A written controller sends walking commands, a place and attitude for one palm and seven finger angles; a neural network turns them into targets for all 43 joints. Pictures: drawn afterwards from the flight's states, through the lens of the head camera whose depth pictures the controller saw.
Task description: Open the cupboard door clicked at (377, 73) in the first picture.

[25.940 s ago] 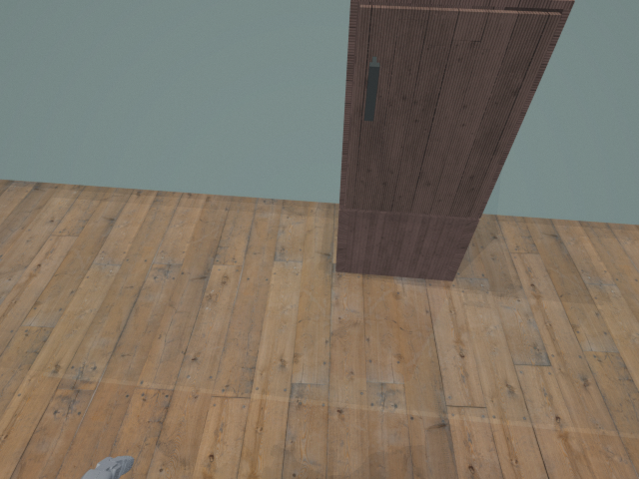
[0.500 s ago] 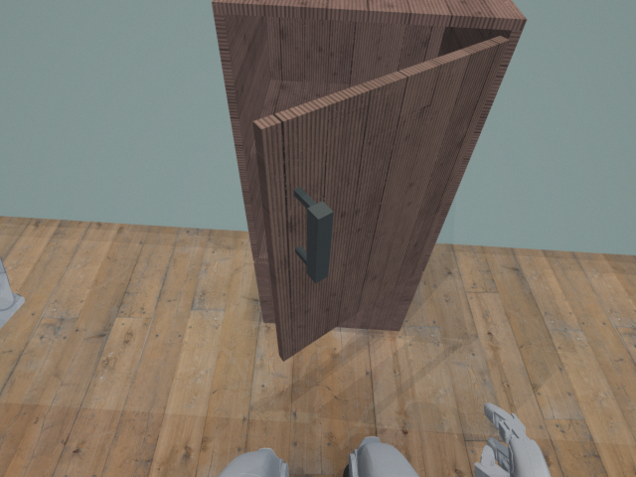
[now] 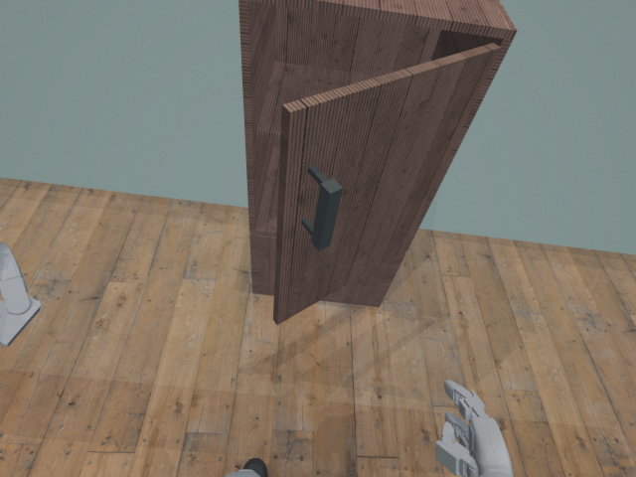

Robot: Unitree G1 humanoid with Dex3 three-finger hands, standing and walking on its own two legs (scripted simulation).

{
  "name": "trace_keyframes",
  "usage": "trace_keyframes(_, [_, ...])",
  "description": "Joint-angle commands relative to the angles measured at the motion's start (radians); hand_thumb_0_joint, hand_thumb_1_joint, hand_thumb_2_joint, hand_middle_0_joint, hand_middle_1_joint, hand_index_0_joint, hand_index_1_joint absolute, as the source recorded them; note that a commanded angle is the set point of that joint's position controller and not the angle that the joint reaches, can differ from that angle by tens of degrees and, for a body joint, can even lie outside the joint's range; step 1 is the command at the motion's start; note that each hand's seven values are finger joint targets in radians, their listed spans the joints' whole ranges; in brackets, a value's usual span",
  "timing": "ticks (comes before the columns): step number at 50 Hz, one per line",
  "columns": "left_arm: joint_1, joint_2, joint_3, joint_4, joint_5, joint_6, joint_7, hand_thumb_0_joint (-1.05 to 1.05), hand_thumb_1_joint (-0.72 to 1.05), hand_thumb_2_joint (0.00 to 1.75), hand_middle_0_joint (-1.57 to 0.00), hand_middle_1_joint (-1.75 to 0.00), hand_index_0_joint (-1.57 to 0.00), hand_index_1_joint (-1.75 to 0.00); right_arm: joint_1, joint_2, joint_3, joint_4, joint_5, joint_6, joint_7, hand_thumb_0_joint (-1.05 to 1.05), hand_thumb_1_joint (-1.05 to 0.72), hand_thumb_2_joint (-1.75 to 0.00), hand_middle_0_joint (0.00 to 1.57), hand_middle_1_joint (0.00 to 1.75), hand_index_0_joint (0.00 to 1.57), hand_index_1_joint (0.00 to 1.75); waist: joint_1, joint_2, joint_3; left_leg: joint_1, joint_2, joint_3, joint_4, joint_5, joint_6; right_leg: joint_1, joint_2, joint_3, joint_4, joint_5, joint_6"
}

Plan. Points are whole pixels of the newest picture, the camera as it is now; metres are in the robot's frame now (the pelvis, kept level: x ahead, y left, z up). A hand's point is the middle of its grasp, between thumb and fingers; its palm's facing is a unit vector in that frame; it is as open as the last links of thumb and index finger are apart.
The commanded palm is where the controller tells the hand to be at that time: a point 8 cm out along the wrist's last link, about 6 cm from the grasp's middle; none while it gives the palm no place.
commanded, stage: stop stepping back and stand still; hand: left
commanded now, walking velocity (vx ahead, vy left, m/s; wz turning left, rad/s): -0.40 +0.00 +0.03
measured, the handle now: (317, 208) +0.49 +0.04 +0.03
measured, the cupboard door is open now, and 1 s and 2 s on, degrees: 39 39 39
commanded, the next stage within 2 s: let the arm hang, fingers relaxed in 1.06 s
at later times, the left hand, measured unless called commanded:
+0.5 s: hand (70, 463) +0.11 +0.21 +0.14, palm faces +0.37 -0.81 -0.45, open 7.4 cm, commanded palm +0.04 +0.25 +0.17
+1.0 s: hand out of the picture +0.07 +0.23 +0.15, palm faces +0.40 -0.79 -0.46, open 7.4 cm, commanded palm +0.00 +0.27 +0.17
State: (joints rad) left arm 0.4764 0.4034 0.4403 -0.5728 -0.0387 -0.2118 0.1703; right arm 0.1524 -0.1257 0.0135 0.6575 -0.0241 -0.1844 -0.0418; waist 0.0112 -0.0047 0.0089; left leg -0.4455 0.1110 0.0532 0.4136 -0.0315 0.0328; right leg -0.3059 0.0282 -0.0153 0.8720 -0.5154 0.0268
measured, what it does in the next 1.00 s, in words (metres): walks backwards: right foot, then left foot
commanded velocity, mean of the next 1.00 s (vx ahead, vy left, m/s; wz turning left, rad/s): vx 0.14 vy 0.05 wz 0.00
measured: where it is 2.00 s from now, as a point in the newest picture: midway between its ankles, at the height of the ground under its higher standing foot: outside the picture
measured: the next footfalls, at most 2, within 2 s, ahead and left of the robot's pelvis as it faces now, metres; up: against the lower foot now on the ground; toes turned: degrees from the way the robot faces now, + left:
right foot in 0.14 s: -0.13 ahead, -0.12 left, +0.00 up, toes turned +1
left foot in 0.36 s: -0.04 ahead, +0.06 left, +0.00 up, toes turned +2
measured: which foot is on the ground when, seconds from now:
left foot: down 0.00-0.12, up 0.14-0.34, down 0.36-0.56, up 0.58-0.80, down 0.82-1.00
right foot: up 0.00-0.12, down 0.14-1.00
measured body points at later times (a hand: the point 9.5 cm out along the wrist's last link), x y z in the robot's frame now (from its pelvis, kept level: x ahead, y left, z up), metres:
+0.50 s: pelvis -0.11 -0.04 -0.02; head -0.12 -0.04 +0.43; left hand +0.09 +0.25 +0.16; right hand +0.02 -0.31 -0.09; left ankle -0.08 +0.06 -0.74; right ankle -0.17 -0.13 -0.74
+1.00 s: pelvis -0.14 -0.02 -0.01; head -0.14 -0.02 +0.44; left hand +0.04 +0.27 +0.18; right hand +0.01 -0.26 -0.09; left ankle -0.10 +0.10 -0.74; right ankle -0.17 -0.13 -0.74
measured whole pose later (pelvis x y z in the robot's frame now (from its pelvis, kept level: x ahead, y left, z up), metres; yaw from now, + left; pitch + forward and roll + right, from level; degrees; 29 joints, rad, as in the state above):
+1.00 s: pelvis -0.14 -0.02 -0.01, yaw -1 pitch -2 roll +0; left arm 0.50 0.40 0.40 -0.47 0.00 -0.19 0.15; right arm 0.23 -0.18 0.02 0.64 -0.01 -0.16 -0.07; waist -0.01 -0.03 0.03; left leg -0.30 0.04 0.07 0.58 -0.24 0.00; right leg -0.21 -0.01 -0.04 0.61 -0.36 -0.02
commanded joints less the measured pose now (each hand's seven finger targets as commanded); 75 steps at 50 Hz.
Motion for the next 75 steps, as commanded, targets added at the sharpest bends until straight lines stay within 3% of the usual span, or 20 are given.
trace_keyframes(1, [-0.001,0.194,0.102,-0.26,-0.02,-0.059,-0.004,0.0,0.9,0.9,-0.2,-0.3,-0.2,-0.3,-0.042,-0.196,-0.068,-0.142,0.003,-0.039,-0.018,0.0,-0.9,-0.9,0.2,0.3,0.2,0.3,-0.013,0.276,-0.234,0.29,0.136,-0.162,-0.259,-0.211,0.052,0.027,0.048,-0.077,-0.206,-0.028,-0.018])
trace_keyframes(5, [0.144,0.273,0.188,-0.299,-0.044,-0.075,-0.022,0.0,0.9,0.9,-0.2,-0.3,-0.2,-0.3,-0.068,-0.168,-0.049,-0.192,0.008,0.009,0.0,0.0,-0.9,-0.9,0.2,0.3,0.2,0.3,0.003,0.184,-0.242,0.264,0.002,-0.023,-0.089,-0.232,-0.025,0.156,-0.019,-0.047,-0.618,0.213,-0.072])
trace_keyframes(7, [0.172,0.36,0.257,-0.283,-0.039,-0.085,-0.018,0.0,0.9,0.9,-0.2,-0.3,-0.2,-0.3,-0.094,-0.159,-0.033,-0.204,0.014,0.045,0.001,0.0,-0.9,-0.9,0.2,0.3,0.2,0.3,0.024,-0.167,-0.134,0.094,-0.125,0.015,0.454,-0.349,-0.074,-0.071,-0.362,0.326,-0.747,0.247,-0.161])
trace_keyframes(8, [0.139,0.38,0.295,-0.283,-0.041,-0.091,-0.003,0.0,0.9,0.9,-0.2,-0.3,-0.2,-0.3,-0.077,-0.176,-0.03,-0.198,0.003,0.038,0.002,0.0,-0.9,-0.9,0.2,0.3,0.2,0.3,0.016,-0.112,-0.126,-0.032,-0.129,-0.051,0.626,-0.392,-0.069,-0.083,-0.427,0.322,-0.706,0.413,-0.203])
trace_keyframes(11, [0.145,0.279,0.228,-0.166,-0.023,-0.06,-0.009,0.0,0.9,0.9,-0.2,-0.3,-0.2,-0.3,-0.029,-0.155,-0.025,-0.186,0.033,0.03,-0.015,0.0,-0.9,-0.9,0.2,0.3,0.2,0.3,-0.023,-0.198,-0.151,-0.217,-0.08,-0.036,0.542,-0.316,-0.052,0.267,-0.308,0.164,-0.444,1.056,-0.153])
trace_keyframes(17, [-0.031,0.164,0.064,0.003,-0.001,-0.023,0.005,0.0,0.9,0.9,-0.2,-0.3,-0.2,-0.3,0.008,-0.218,-0.048,-0.151,0.033,0.021,-0.047,0.0,-0.9,-0.9,0.2,0.3,0.2,0.3,-0.044,-0.041,-0.153,0.249,-0.123,0.036,0.018,-0.039,0.015,0.16,-0.221,0.084,-0.293,1.008,-0.016])
trace_keyframes(21, [0.009,0.207,0.082,-0.117,0.018,-0.04,0.009,0.0,0.9,0.9,-0.2,-0.3,-0.2,-0.3,0.021,-0.236,-0.063,-0.193,0.041,0.009,-0.03,0.0,-0.9,-0.9,0.2,0.3,0.2,0.3,-0.007,0.091,-0.203,0.478,0.099,-0.214,0.091,0.567,0.124,-0.078,-0.054,0.015,-0.207,0.239,0.026])
trace_keyframes(25, [0.067,0.247,0.144,-0.223,0.016,-0.058,0.002,0.0,0.9,0.9,-0.2,-0.3,-0.2,-0.3,-0.041,-0.237,-0.049,-0.191,0.023,-0.002,-0.023,0.0,-0.9,-0.9,0.2,0.3,0.2,0.3,-0.006,0.157,-0.05,0.032,0.07,-0.195,-0.057,-0.144,0.082,0.172,-0.041,-0.02,-0.326,0.128,-0.029])
trace_keyframes(29, [0.086,0.263,0.195,-0.134,-0.006,-0.072,0.006,0.0,0.9,0.9,-0.2,-0.3,-0.2,-0.3,-0.034,-0.207,-0.079,-0.181,0.026,0.03,-0.025,0.0,-0.9,-0.9,0.2,0.3,0.2,0.3,-0.008,-0.192,0.017,-0.213,-0.11,-0.047,0.627,-0.415,-0.032,0.107,-0.386,0.562,-0.726,-0.113,-0.24])
trace_keyframes(38, [-0.043,0.122,0.024,0.062,0.017,-0.054,0.001,0.0,0.9,0.9,-0.2,-0.3,-0.2,-0.3,0.007,-0.19,-0.056,-0.143,0.018,-0.001,-0.063,0.0,-0.9,-0.9,0.2,0.3,0.2,0.3,-0.026,-0.074,0.004,0.229,-0.089,0.061,0.126,-0.237,-0.003,-0.062,-0.218,0.147,-0.562,0.078,-0.14])
trace_keyframes(42, [-0.116,0.18,0.06,-0.144,0.022,-0.071,0.007,0.0,0.9,0.9,-0.2,-0.3,-0.2,-0.3,-0.002,-0.228,-0.059,-0.183,0.019,-0.015,-0.064,0.0,-0.9,-0.9,0.2,0.3,0.2,0.3,-0.014,0.147,-0.076,0.337,0.133,-0.287,-0.051,-0.169,0.106,-0.087,-0.046,0.018,-0.237,0.215,-0.02])
trace_keyframes(45, [-0.092,0.215,0.101,-0.192,0.033,-0.071,0.004,0.0,0.9,0.9,-0.2,-0.3,-0.2,-0.3,-0.012,-0.205,-0.048,-0.166,0.01,-0.026,-0.054,0.0,-0.9,-0.9,0.2,0.3,0.2,0.3,-0.009,0.211,-0.049,0.208,0.139,-0.255,-0.108,-0.123,0.11,0.011,-0.038,-0.031,-0.197,0.094,-0.013])
trace_keyframes(52, [0.07,0.193,0.136,-0.088,-0.003,-0.064,0.0,0.0,0.9,0.9,-0.2,-0.3,-0.2,-0.3,0.005,-0.168,-0.048,-0.166,0.028,-0.01,-0.021,0.0,-0.9,-0.9,0.2,0.3,0.2,0.3,-0.028,-0.096,-0.099,0.15,-0.079,0.001,0.227,-0.148,-0.036,0.121,-0.218,0.237,-0.515,0.581,-0.114])
trace_keyframes(57, [0.067,0.162,0.112,0.006,-0.01,-0.044,-0.014,0.0,0.9,0.9,-0.2,-0.3,-0.2,-0.3,-0.016,-0.182,-0.049,-0.167,0.028,0.015,-0.034,0.0,-0.9,-0.9,0.2,0.3,0.2,0.3,-0.025,-0.037,-0.062,0.261,-0.037,-0.039,0.061,-0.041,-0.021,0.041,-0.125,0.107,-0.491,0.46,-0.049])
trace_keyframes(58, [-0.033,-0.032,-0.348,0.679,0.072,0.087,-0.144,0.0,0.9,0.9,-0.2,-0.3,-0.2,-0.3,-0.029,-0.3,-0.089,0.084,0.023,-0.054,0.043,0.0,-0.9,-0.9,0.2,0.3,0.2,0.3,-0.085,0.081,-0.059,0.25,0.026,-0.115,0.15,0.179,0.001,-0.1,-0.123,-0.021,-0.255,0.456,-0.039])
trace_keyframes(60, [-0.042,-0.086,-0.314,0.7,0.074,0.226,-0.166,0.0,0.9,0.9,-0.2,-0.3,-0.2,-0.3,0.016,-0.301,-0.088,0.063,0.019,0.086,0.043,0.0,-0.9,-0.9,0.2,0.3,0.2,0.3,-0.052,0.185,-0.043,0.106,0.133,-0.248,-0.015,0.22,0.098,-0.058,-0.056,-0.011,-0.089,0.075,-0.009])
trace_keyframes(63, [-0.112,-0.067,-0.338,0.842,0.069,0.218,-0.164,0.0,0.9,0.9,-0.2,-0.3,-0.2,-0.3,-0.002,-0.279,-0.053,0.059,-0.015,0.122,0.039,0.0,-0.9,-0.9,0.2,0.3,0.2,0.3,-0.021,0.004,-0.093,0.133,0.142,-0.321,-0.026,0.172,0.145,-0.045,-0.055,0.047,-0.097,-0.03,-0.018])
trace_keyframes(66, [-0.119,0.021,-0.336,1.047,0.081,0.193,-0.159,0.0,0.9,0.9,-0.2,-0.3,-0.2,-0.3,-0.041,-0.241,-0.05,0.087,0.008,0.142,0.039,0.0,-0.9,-0.9,0.2,0.3,0.2,0.3,0.014,-0.268,-0.156,0.086,-0.055,-0.123,0.144,-0.064,0.013,0.151,-0.171,0.19,-0.469,0.411,-0.058])
trace_keyframes(68, [-0.224,0.042,-0.362,1.151,0.066,0.203,-0.159,0.0,0.9,0.9,-0.2,-0.3,-0.2,-0.3,0.028,-0.208,-0.045,0.14,0.005,0.174,0.05,0.0,-0.9,-0.9,0.2,0.3,0.2,0.3,-0.049,-0.173,-0.053,0.17,-0.106,-0.059,0.187,-0.315,-0.022,-0.052,-0.285,0.251,-0.578,0.162,-0.141])
trace_keyframes(75, [-0.148,-0.074,-0.391,1.459,0.053,0.213,-0.147,0.0,0.9,0.9,-0.2,-0.3,-0.2,-0.3,0.037,-0.196,-0.039,0.289,-0.007,0.192,0.031,0.0,-0.9,-0.9,0.2,0.3,0.2,0.3,-0.012,0.246,-0.002,0.155,-0.022,-0.187,-0.085,-0.312,0.0,0.06,-0.09,0.085,-0.492,0.15,-0.073])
